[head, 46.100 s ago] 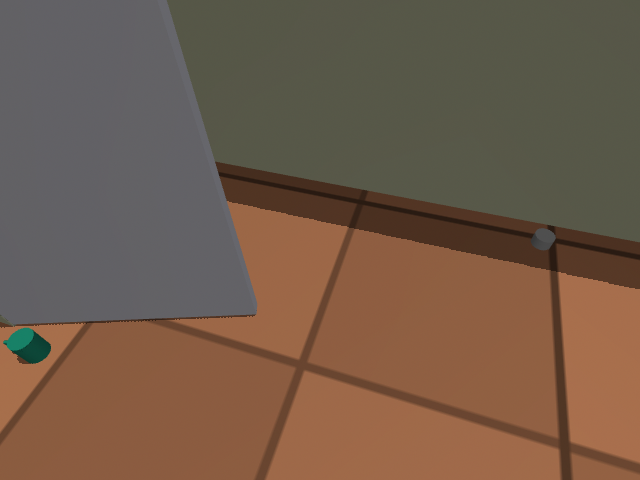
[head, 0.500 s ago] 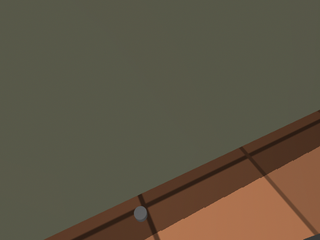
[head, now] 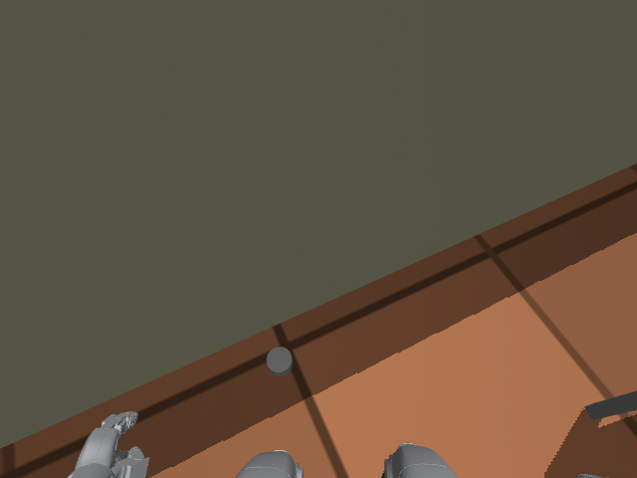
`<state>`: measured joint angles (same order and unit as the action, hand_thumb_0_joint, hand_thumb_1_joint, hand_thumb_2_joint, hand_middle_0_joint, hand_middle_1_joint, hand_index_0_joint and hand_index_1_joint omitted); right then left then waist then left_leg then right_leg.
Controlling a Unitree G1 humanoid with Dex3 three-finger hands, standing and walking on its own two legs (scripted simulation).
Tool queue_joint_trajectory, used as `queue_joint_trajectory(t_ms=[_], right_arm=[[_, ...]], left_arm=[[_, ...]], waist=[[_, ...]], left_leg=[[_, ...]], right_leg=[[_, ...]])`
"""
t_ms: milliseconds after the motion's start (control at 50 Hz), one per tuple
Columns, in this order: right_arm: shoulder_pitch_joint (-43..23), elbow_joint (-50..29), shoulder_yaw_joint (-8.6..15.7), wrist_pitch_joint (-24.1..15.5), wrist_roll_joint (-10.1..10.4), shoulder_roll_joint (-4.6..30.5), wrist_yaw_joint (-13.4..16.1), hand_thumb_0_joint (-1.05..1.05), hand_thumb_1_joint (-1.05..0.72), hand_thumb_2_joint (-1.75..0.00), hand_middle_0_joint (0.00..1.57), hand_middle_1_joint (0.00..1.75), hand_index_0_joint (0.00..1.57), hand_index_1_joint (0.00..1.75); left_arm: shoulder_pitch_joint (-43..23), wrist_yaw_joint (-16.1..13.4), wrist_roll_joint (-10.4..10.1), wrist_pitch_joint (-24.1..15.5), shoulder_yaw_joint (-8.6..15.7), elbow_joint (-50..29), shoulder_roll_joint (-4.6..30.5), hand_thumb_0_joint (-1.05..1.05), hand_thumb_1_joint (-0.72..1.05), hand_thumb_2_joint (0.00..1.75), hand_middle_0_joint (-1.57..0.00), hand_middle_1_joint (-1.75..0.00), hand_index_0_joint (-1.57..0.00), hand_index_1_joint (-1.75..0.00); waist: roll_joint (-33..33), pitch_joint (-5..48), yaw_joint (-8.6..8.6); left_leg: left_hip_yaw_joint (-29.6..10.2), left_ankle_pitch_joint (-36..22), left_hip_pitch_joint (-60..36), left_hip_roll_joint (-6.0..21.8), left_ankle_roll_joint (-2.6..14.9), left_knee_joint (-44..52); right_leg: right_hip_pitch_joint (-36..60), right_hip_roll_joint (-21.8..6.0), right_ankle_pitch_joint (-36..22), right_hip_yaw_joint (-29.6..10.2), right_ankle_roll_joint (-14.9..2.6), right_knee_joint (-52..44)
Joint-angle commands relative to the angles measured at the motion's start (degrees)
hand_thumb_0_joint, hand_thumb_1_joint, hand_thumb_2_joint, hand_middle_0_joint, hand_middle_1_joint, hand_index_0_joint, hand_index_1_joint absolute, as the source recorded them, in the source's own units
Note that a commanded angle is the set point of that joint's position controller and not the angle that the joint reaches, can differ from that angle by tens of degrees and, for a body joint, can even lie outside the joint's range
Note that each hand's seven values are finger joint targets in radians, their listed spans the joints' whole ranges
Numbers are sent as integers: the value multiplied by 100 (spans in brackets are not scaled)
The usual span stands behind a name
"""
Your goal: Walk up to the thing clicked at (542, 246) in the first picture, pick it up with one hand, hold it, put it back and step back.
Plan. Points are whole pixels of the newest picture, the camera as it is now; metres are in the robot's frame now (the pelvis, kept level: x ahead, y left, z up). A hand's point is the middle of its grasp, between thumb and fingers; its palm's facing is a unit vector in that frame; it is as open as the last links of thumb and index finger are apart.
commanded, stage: step back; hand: left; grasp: from above
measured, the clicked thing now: (279, 361) +0.43 +0.14 -0.73
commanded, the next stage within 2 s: none
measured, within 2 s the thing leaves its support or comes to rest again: neither
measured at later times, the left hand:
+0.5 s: hand out of the picture +0.00 +0.26 -0.14, palm faces -0.10 -0.91 -0.40, open 7.4 cm
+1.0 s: hand out of the picture -0.12 +0.29 -0.14, palm faces -0.07 -0.92 -0.38, open 7.4 cm
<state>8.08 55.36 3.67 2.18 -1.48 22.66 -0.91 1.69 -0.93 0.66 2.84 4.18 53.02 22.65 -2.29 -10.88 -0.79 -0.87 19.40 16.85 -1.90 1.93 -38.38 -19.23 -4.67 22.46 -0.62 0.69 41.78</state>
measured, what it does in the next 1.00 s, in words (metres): walks backwards: right foot, then left foot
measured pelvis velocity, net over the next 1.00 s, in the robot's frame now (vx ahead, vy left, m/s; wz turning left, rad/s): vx -0.24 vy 0.02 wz -0.07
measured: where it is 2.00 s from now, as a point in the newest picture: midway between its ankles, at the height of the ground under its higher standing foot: outside the picture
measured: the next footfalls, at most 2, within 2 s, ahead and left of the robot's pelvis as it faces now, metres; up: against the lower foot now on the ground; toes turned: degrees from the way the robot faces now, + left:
right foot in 0.42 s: -0.07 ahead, -0.13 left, +0.00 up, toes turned -3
left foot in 0.74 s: -0.14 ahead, +0.13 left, +0.00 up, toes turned -4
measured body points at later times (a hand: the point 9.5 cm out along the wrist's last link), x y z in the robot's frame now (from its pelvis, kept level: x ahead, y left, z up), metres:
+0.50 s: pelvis -0.10 +0.00 +0.00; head -0.06 -0.02 +0.45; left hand +0.01 +0.30 -0.11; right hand -0.02 -0.32 -0.12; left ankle -0.03 +0.11 -0.69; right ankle -0.11 -0.12 -0.72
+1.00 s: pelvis -0.24 +0.02 +0.01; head -0.18 +0.04 +0.45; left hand -0.11 +0.33 -0.11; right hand -0.15 -0.30 -0.09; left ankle -0.18 +0.13 -0.72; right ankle -0.29 -0.13 -0.64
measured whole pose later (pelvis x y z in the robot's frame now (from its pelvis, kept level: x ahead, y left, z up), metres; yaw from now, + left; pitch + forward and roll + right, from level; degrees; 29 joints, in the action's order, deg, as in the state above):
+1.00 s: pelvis -0.24 +0.02 +0.01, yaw -4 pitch -2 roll -1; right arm 8.4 47.4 1.9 1.0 -1.9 20.5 0.5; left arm 9.6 -0.6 0.8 3.6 5.2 46.1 23.3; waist -1.7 -9.9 -0.1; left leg -0.9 13.1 19.2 1.7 1.4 -34.4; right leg -23.5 5.4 29.8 -8.0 1.0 64.8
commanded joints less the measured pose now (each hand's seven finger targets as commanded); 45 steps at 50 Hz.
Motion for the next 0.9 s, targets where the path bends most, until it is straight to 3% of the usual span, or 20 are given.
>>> queue_joint_trajectory(t_ms=[0, 60, 120, 240, 340, 380, 400, 420, 440, 480, 500, 600, 660, 700, 720, 740, 760, 780, 820, 880], right_arm=[[136, -524, 408, -183, 2, 1743, 135, 0, -90, -90, 20, 30, 20, 30], [-258, -750, 304, -177, -14, 1251, 270, 0, -90, -90, 20, 30, 20, 30], [43, -849, 287, -193, 7, 1078, 291, 0, -90, -90, 20, 30, 20, 30], [285, -979, 332, -186, 22, 1244, 313, 0, -90, -90, 20, 30, 20, 30], [-160, -1112, 301, -108, 51, 1370, 245, 0, -90, -90, 20, 30, 20, 30], [-318, -1140, 248, -56, 112, 1267, 210, 0, -90, -90, 20, 30, 20, 30], [-172, -1194, 187, -56, 144, 1062, 194, 0, -90, -90, 20, 30, 20, 30], [-550, -1222, 203, -40, 177, 933, 230, 0, -90, -90, 20, 30, 20, 30], [-440, -1137, 272, -5, 117, 1091, 257, 0, -90, -90, 20, 30, 20, 30], [126, -884, 233, -30, 199, 1014, 221, 0, -90, -90, 20, 30, 20, 30], [271, -849, 208, -48, 213, 987, 236, 0, -90, -90, 20, 30, 20, 30], [129, -1008, 142, -99, 145, 992, 249, 0, -90, -90, 20, 30, 20, 30], [408, -952, 176, -151, 82, 951, 222, 0, -90, -90, 20, 30, 20, 30], [821, -784, 240, -215, 16, 936, 203, 0, -90, -90, 20, 30, 20, 30], [749, -845, 317, -253, -60, 1216, 214, 0, -90, -90, 20, 30, 20, 30], [458, -967, 446, -245, -62, 1897, 172, 0, -90, -90, 20, 30, 20, 30], [437, -1024, 485, -249, -38, 2161, 156, 0, -90, -90, 20, 30, 20, 30], [321, -983, 436, -281, -48, 1894, 190, 0, -90, -90, 20, 30, 20, 30], [-280, -1078, 269, -265, -68, 1421, 245, 0, -90, -90, 20, 30, 20, 30], [-68, -1149, 275, -264, -32, 1278, 267, 0, -90, -90, 20, 30, 20, 30]], left_arm=[[97, -206, -31, 12, 218, -510, 915, 0, 90, 90, -20, -30, -20, -30], [676, -190, -96, 15, 209, -422, 977, 0, 90, 90, -20, -30, -20, -30], [649, -148, -18, -22, 276, -515, 1018, 0, 90, 90, -20, -30, -20, -30], [681, -94, -8, -109, 296, -754, 890, 0, 90, 90, -20, -30, -20, -30], [1309, 27, 35, -153, 363, -530, 855, 0, 90, 90, -20, -30, -20, -30], [1755, 29, 115, -199, 407, -376, 942, 0, 90, 90, -20, -30, -20, -30], [1632, 33, 203, -239, 508, -512, 1362, 0, 90, 90, -20, -30, -20, -30], [1281, 47, 130, -218, 599, -694, 1909, 0, 90, 90, -20, -30, -20, -30], [820, 19, 187, -262, 600, -975, 1923, 0, 90, 90, -20, -30, -20, -30], [225, -52, 109, -302, 440, -1091, 1334, 0, 90, 90, -20, -30, -20, -30], [96, -67, 137, -284, 452, -1131, 1306, 0, 90, 90, -20, -30, -20, -30], [757, -121, 183, -235, 406, -1201, 1166, 0, 90, 90, -20, -30, -20, -30], [680, -118, 117, -156, 387, -1277, 1266, 0, 90, 90, -20, -30, -20, -30], [607, -54, 24, -78, 337, -1312, 1269, 0, 90, 90, -20, -30, -20, -30], [751, -35, -3, -48, 274, -1356, 1039, 0, 90, 90, -20, -30, -20, -30], [695, -34, -41, -66, 237, -1431, 855, 0, 90, 90, -20, -30, -20, -30], [194, -117, 19, -63, 377, -1408, 1099, 0, 90, 90, -20, -30, -20, -30], [126, -137, 42, -51, 399, -1332, 1130, 0, 90, 90, -20, -30, -20, -30], [780, -120, -78, -43, 357, -1134, 961, 0, 90, 90, -20, -30, -20, -30], [980, -63, 2, -58, 430, -1017, 1050, 0, 90, 90, -20, -30, -20, -30]], waist=[[1185, 1546, -138], [1105, 1474, 215], [788, 1404, 28], [920, 1494, -214], [1027, 1580, 62], [810, 1498, 274], [-275, 1300, 178], [-1447, 911, 446], [-1174, 556, 320], [-283, 589, -112], [-497, 663, -171], [-712, 1123, 333], [-914, 1328, 212], [-630, 1455, 3], [3, 1476, 66], [1454, 1327, 68], [1567, 1200, -316], [1015, 1080, -208], [773, 1068, 254], [903, 1184, 111]], left_leg=[[-2449, -4210, -791, 2056, 1085, 1570], [-1355, -3758, -1170, 1487, 831, 1254], [-1308, -3929, -1356, 1551, 1013, 1213], [-1395, -3718, -1865, 1883, 1371, 1010], [-1077, -1993, -602, 1549, 939, 953], [-876, -939, 402, 1293, 515, 693], [-549, -8, 1340, 685, 120, -107], [-130, 1437, 1202, -371, -149, -1728], [-835, 1602, 938, -279, -225, -2821], [-1040, 856, 939, -543, -169, -3256], [-879, 738, 955, -589, -177, -3272], [-498, 1105, 1178, -216, -317, -1668], [-176, 718, 478, 71, -150, 133], [161, -819, -426, -25, -115, 1486], [-890, -1264, -778, 651, 92, 1605], [-2615, -1881, -816, 1949, 794, 1880], [-3254, -2289, 105, 2508, 1556, 2031], [-2823, -2540, 145, 2350, 1483, 1840], [-1586, -2914, -352, 1655, 1069, 1460], [-1449, -3068, -814, 1629, 1204, 1231]], right_leg=[[-575, 1053, 1652, -1204, -328, 2453], [-965, 945, 697, -1128, -248, 2821], [-894, 947, 711, -962, 0, 2814], [-833, 685, 765, -691, 50, 1206], [577, 558, -140, -57, -171, -704], [1335, 433, -843, -198, -377, -1471], [1418, -474, -482, -1701, -768, -1935], [72, -1720, -664, -3139, -1748, -2641], [-682, -2021, -979, -3419, -2012, -2691], [-284, -1016, -2372, -1718, -1445, -2056], [-193, -897, -2434, -1386, -1296, -1998], [1431, -956, -3042, -1288, -1357, -1481], [1464, -917, -3282, -1201, -1174, -1042], [931, -622, -2822, -890, -863, -512], [208, -239, -1870, -762, -550, -104], [-873, 832, 196, -190, -228, 762], [-560, 985, 1615, -767, -158, 1965], [-611, 996, 1432, -1200, -229, 2619], [-1008, 1053, 803, -1252, -280, 3043], [-1041, 1003, 694, -1000, -18, 3024]])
